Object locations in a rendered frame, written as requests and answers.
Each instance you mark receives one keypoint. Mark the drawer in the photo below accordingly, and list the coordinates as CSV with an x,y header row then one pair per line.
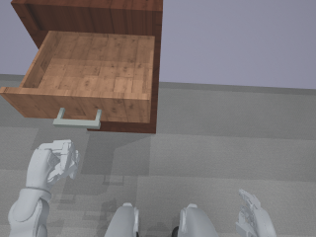
x,y
87,72

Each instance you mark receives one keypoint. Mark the right robot hand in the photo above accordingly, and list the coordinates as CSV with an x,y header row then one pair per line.
x,y
259,222

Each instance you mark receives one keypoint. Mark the robot right shin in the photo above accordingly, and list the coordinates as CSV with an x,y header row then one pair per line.
x,y
180,234

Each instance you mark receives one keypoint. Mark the cabinet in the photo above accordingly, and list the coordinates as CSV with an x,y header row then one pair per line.
x,y
114,17

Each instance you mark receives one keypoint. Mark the robot left thigh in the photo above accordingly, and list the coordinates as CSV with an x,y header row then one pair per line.
x,y
124,223

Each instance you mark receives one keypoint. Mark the left robot forearm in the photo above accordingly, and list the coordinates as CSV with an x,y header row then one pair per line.
x,y
28,215

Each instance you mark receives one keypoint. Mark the left robot hand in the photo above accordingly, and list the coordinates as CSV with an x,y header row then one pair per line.
x,y
60,155

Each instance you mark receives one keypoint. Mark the handle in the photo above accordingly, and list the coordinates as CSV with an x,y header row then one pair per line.
x,y
77,123

